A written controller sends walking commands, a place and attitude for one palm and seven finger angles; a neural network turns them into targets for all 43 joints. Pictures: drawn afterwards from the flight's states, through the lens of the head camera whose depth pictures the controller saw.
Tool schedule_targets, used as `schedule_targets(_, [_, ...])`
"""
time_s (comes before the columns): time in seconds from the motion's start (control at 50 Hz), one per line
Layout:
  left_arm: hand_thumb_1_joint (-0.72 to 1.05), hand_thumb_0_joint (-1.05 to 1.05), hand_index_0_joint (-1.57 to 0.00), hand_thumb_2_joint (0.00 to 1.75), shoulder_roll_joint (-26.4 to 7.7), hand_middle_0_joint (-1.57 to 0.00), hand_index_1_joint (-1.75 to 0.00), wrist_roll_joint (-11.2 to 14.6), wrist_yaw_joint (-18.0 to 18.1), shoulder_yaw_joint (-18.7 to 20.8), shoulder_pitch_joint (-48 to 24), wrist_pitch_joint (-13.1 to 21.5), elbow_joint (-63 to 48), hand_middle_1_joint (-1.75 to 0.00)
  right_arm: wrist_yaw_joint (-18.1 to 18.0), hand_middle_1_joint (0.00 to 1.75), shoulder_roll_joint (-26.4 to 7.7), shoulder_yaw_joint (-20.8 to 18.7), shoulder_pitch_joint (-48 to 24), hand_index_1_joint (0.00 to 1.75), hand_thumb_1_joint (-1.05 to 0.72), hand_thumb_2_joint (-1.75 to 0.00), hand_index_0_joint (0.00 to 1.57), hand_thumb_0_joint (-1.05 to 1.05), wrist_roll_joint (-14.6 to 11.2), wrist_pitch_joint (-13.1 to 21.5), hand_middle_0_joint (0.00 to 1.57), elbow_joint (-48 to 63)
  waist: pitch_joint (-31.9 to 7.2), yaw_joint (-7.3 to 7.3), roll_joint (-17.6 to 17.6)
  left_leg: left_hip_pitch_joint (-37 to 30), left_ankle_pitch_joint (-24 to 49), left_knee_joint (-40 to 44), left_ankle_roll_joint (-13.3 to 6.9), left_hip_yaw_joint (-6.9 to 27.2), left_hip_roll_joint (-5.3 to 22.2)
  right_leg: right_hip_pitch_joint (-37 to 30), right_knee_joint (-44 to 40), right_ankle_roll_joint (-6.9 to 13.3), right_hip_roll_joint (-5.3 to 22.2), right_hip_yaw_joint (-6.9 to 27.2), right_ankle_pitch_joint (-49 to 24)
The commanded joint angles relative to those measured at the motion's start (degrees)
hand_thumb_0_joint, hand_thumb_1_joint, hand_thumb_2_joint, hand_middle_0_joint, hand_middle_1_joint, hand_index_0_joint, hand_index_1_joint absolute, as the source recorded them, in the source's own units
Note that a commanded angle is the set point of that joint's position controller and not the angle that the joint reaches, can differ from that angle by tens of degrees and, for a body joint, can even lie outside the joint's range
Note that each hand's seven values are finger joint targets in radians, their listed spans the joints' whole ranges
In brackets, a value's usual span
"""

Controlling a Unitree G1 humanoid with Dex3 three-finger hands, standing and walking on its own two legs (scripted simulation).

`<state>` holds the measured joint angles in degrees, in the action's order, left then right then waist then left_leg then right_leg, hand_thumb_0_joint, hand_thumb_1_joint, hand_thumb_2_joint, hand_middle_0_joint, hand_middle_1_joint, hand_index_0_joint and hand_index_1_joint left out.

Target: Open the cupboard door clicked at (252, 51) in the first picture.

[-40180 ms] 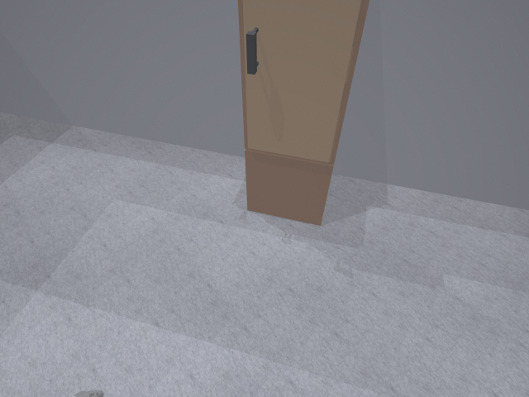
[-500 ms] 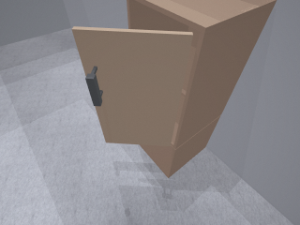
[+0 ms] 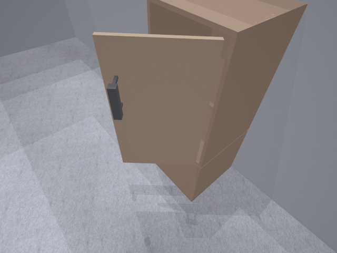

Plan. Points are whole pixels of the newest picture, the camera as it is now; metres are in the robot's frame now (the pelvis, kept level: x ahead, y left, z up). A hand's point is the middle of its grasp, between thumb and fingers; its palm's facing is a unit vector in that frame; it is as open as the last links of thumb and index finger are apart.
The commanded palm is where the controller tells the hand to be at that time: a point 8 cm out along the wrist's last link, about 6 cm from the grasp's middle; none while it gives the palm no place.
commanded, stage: look again from close up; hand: left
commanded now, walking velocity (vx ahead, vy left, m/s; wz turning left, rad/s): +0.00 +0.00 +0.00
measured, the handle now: (117, 97) +0.53 +0.20 +0.07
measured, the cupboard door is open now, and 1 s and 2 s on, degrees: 48 48 48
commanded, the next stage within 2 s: raise the hand with hooked fingers in 0.06 s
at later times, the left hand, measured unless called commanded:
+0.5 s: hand (92, 229) +0.18 +0.19 -0.02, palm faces +0.02 -1.00 -0.04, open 8.1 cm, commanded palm +0.13 +0.26 -0.03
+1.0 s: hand (72, 211) +0.20 +0.23 +0.02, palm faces +0.08 -1.00 -0.05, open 11.1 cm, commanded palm +0.17 +0.28 +0.02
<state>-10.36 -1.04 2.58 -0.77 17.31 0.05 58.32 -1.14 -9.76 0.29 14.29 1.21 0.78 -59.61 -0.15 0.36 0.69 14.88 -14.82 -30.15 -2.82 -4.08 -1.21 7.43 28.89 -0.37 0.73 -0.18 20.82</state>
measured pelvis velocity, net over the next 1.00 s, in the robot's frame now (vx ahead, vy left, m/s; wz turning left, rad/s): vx -0.02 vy -0.02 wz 0.02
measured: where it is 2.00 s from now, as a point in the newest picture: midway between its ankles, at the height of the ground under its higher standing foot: outside the picture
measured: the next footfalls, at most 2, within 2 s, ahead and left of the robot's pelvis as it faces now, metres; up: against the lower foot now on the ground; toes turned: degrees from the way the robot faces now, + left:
none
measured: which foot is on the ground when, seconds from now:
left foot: down 0.00-1.00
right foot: down 0.00-1.00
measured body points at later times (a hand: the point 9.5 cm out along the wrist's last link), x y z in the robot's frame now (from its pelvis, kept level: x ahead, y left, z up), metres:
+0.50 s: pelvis -0.04 -0.01 -0.06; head -0.01 +0.00 +0.39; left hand +0.17 +0.24 -0.01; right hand +0.16 -0.26 -0.12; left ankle +0.02 +0.09 -0.73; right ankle -0.03 -0.11 -0.73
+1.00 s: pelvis -0.02 -0.02 -0.05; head +0.01 -0.02 +0.40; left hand +0.19 +0.28 +0.02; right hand +0.13 -0.26 -0.14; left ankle +0.02 +0.09 -0.73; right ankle -0.03 -0.11 -0.73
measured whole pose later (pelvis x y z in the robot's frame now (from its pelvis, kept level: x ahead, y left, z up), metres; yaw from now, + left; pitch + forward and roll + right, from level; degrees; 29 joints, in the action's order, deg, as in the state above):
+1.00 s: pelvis -0.02 -0.02 -0.05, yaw +1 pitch +10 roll -1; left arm -18.0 21.3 -21.5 19.0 17.1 17.8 7.4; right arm -4.1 -13.5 1.1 16.8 -2.0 12.1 -34.7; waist -6.9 -0.3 -2.0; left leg 41.0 -22.4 -53.2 -1.2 -1.0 1.3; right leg 34.8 51.7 2.6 -2.1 -5.0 27.2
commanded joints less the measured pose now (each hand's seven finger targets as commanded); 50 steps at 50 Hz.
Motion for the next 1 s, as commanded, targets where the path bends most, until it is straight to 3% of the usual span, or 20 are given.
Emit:
schedule_targets(0.0, [0.9,0.0,-0.2,0.9,-5.5,-0.2,-0.3,-0.1,-0.12,1.2,4.05,0.87,-1.25,-0.3,-0.34,0.3,-7.05,-1.0,1.21,0.3,-0.9,-0.9,0.2,0.0,-0.45,1.22,0.2,2.47,3.72,0.52,-0.3,-0.37,4.25,9.53,-1.5,9.94,7.6,4.36,-5.39,2.33,3.13,2.84,-5.89])
schedule_targets(0.12, [0.9,0.0,-0.2,0.9,-6.52,-0.2,-0.3,0.15,-0.17,1.09,3.39,0.99,-0.04,-0.3,-0.4,0.3,-7.89,-0.95,1.33,0.3,-0.9,-0.9,0.2,0.0,-0.58,1.48,0.2,0.86,2.36,0.21,-0.76,-3.33,9.68,8.57,-1.12,8.72,7.32,4.27,-5.83,2.12,3.95,3.3,-8.82])
schedule_targets(0.14, [0.9,0.0,-0.2,0.9,-5.11,-0.2,-0.3,-0.72,1.88,0.76,5.57,1.92,0.82,-0.3,-0.12,0.3,-8.31,-0.82,-0.9,0.3,-0.9,-0.9,0.2,0.0,-1.04,1.3,0.2,4.16,5.65,0.46,-1.41,-1.75,20.21,-1.24,0.65,7.37,8.01,7.83,-7.78,1.6,5.68,5.4,-18.63])
schedule_targets(0.16, [0.88,0.0,-0.2,0.89,-21.85,-0.2,-0.32,9.77,2.38,12.89,-34.76,12.92,-88.79,-0.32,-1.81,0.3,-16.69,-4.17,2.56,0.3,-0.9,-0.9,0.2,0.0,-3.86,9.47,0.2,23.14,-25.32,-6.68,-10.93,-20.76,27.77,3.37,2.33,8.13,2.84,8.03,-0.66,2.47,0.27,-2.74,-24.22])
schedule_targets(0.18, [0.85,0.0,-0.2,0.88,-17.57,-0.2,-0.33,5.83,4.06,10.83,-7.56,10.9,-77.16,-0.33,-3.67,0.3,-11.21,-1.19,-1.39,0.3,-0.9,-0.9,0.2,0.0,-3.17,15.34,0.2,19.74,-26.8,-0.13,-19.28,-29.63,34.63,5.31,3.57,10.8,7.72,12.26,7.84,2.64,-0.85,-3.06,-11.43])
schedule_targets(0.2, [0.83,0.0,-0.21,0.87,-4.94,-0.21,-0.34,6.92,4.92,2.46,8.25,3.6,-67.37,-0.34,-3.12,0.3,-8.57,-1.55,-1.99,0.3,-0.9,-0.9,0.2,0.0,-3.85,16.98,0.2,18.71,-18.47,-1.52,-17.69,-19.76,27.61,7.81,5.74,11.08,6.03,16.48,11.74,1.69,-0.8,-4.09,-2.02])
schedule_targets(0.22, [0.81,0.0,-0.21,0.86,2.37,-0.21,-0.36,9.64,4.26,-0.13,6.85,3.08,-62.62,-0.36,-2.98,0.3,-8.27,-2.19,-0.46,0.3,-0.9,-0.9,0.2,0.0,-4.02,17.0,0.2,17.6,-6.74,-2.91,-7.82,-11.26,20.36,7.86,4.65,10.21,5.79,18.77,10.58,1.04,-0.7,-4.37,0.03])
schedule_targets(0.24, [0.78,0.0,-0.21,0.85,-0.85,-0.21,-0.37,10.1,3.44,2.61,1.07,5.99,-63.42,-0.37,-2.67,0.3,-10.77,-3.4,-1.66,0.3,-0.9,-0.9,0.2,0.0,-3.44,17.14,0.2,20.38,-0.14,-3.81,-2.51,-3.05,8.54,4.77,3.55,10.61,4.91,21.23,7.26,1.19,-0.94,-5.4,1.27])
schedule_targets(0.28, [0.74,0.0,-0.21,0.83,-4.55,-0.21,-0.4,10.8,0.06,9.83,4.19,13.48,-54.4,-0.4,-2.38,0.3,-12.19,-3.87,-3.02,0.3,-0.9,-0.9,0.2,0.0,-2.05,16.19,0.2,23.04,0.85,-3.11,6.03,8.89,-5.9,-2.17,2.87,9.65,2.34,26.21,5.19,1.45,-1.48,-6.66,2.34])
schedule_targets(0.3, [0.71,0.0,-0.21,0.82,-4.79,-0.21,-0.42,11.23,-2.91,11.68,9.8,17.66,-50.3,-0.42,-1.73,0.3,-11.95,-4.15,-3.71,0.3,-0.9,-0.9,0.2,0.0,-2.07,15.99,0.2,24.64,-1.07,-0.74,3.34,11.25,-4.05,-5.88,3.09,8.09,1.33,27.08,7.44,2.08,-1.58,-6.36,2.24])
schedule_targets(0.34, [0.67,0.0,-0.22,0.8,-1.11,-0.22,-0.45,13.75,-9.99,10.94,15.22,26.79,-45.77,-0.45,-0.64,0.3,-11.4,-4.8,-6.78,0.3,-0.9,-0.9,0.2,0.0,-1.24,15.62,0.2,27.62,-4.92,1.62,12.07,19.32,-3.06,-14.02,3.34,6.35,1.43,33.15,14.93,2.22,-2.04,-5.74,4.71])
schedule_targets(0.4, [0.6,0.0,-0.22,0.77,-6.77,-0.22,-0.5,16.64,-21.15,15.66,14.8,35.69,-45.24,-0.5,1.21,0.3,-12.12,-6.02,-7.57,0.3,-0.9,-0.9,0.2,0.0,-2.35,15.49,0.2,32.41,-9.01,3.26,4.06,25.39,-3.58,-20.92,3.31,5.11,0.83,35.1,20.42,3.16,-1.15,-1.74,5.08])
schedule_targets(0.44, [0.55,0.0,-0.22,0.75,-10.49,-0.22,-0.53,18.63,-23.57,18.17,12.15,32.5,-53.25,-0.53,0.82,0.3,-12.67,-5.78,-9.26,0.3,-0.9,-0.9,0.2,0.0,-3.28,14.9,0.2,37.73,-15.31,4.09,-1.01,24.41,-5.46,-20.42,2.51,4.24,0.55,32.75,20.5,2.81,-1.1,-0.76,6.26])
schedule_targets(0.5, [0.48,0.0,-0.23,0.72,-12.78,-0.23,-0.57,21.27,-21.98,19.87,3.34,27.21,-62.51,-0.57,-1.23,0.3,-11.9,-4.88,-7.46,0.3,-0.9,-0.9,0.2,0.0,-3.72,13.54,0.2,39.73,-15.16,1.47,-1.34,26.25,-10.38,-20.95,1.61,5.05,0.74,32.92,16.98,1.54,-1.31,2.34,13.02])
schedule_targets(0.58, [0.39,0.0,-0.24,0.68,-13.27,-0.24,-0.63,19.06,-17.25,18.34,-4.58,30.6,-76.26,-0.63,-3.2,0.3,-10.61,-4.05,-3.36,0.3,-0.9,-0.9,0.2,0.0,-2.87,13.81,0.2,38.15,-16.53,-1.68,-5.77,21.46,-3.44,-23.39,0.4,5.75,1.86,33.09,16.93,1.51,-1.82,2.71,4.99])
schedule_targets(0.66, [0.29,0.0,-0.24,0.64,-13.29,-0.24,-0.69,18.81,-20.24,15.79,-6.31,31.25,-70.57,-0.69,-3.86,0.3,-11.37,-2.86,-2.57,0.3,-0.9,-0.9,0.2,0.0,-2.78,15.05,0.2,34.81,-13.25,-3.9,-6.45,22.37,-2.9,-24.83,0.37,6.82,2.11,35.01,17.24,1.35,-2.16,2.2,1.99])
schedule_targets(0.74, [0.2,0.0,-0.25,0.6,-16.94,-0.25,-0.75,21.22,-25.02,20.05,-4.62,24.56,-63.28,-0.75,-4.51,0.3,-12.17,-2.53,-3.08,0.3,-0.9,-0.9,0.2,0.0,-3.95,15.12,0.2,34.72,-15.22,-1.76,-3.79,23.3,-2.18,-23.43,0.43,6.25,1.79,28.69,13.18,0.24,-0.86,5.08,2.21])
schedule_targets(0.8, [0.13,0.0,-0.25,0.57,-19.39,-0.25,-0.8,23.2,-25.47,25.33,-1.99,20.19,-61.17,-0.8,-4.65,0.3,-11.87,-2.35,-3.59,0.3,-0.9,-0.9,0.2,0.0,-4.0,14.6,0.2,35.17,-18.72,0.97,-1.94,21.39,2.76,-21.8,0.59,6.5,1.56,21.91,12.87,-0.83,-0.05,5.4,-6.65])
schedule_targets(0.92, [-0.01,0.0,-0.27,0.51,-17.15,-0.27,-0.88,24.0,-24.12,25.75,-2.25,21.67,-60.84,-0.88,-3.74,0.3,-11.66,-2.46,-3.05,0.3,-0.9,-0.9,0.2,0.0,-3.63,14.75,0.2,34.79,-15.75,0.78,0.96,19.2,5.78,-18.45,0.87,6.4,1.47,21.42,13.01,-1.55,-0.13,3.16,-15.21])
schedule_targets(0.98, [-0.08,0.0,-0.27,0.48,-17.13,-0.27,-0.93,23.28,-24.45,24.52,-3.66,22.59,-60.37,-0.93,-3.6,0.3,-12.36,-2.81,-2.16,0.3,-0.9,-0.9,0.2,0.0,-3.8,15.17,0.2,34.52,-15.12,0.0,-0.53,16.82,4.17,-16.76,0.66,5.85,1.5,24.11,12.44,-0.53,-1.13,0.91,-9.39])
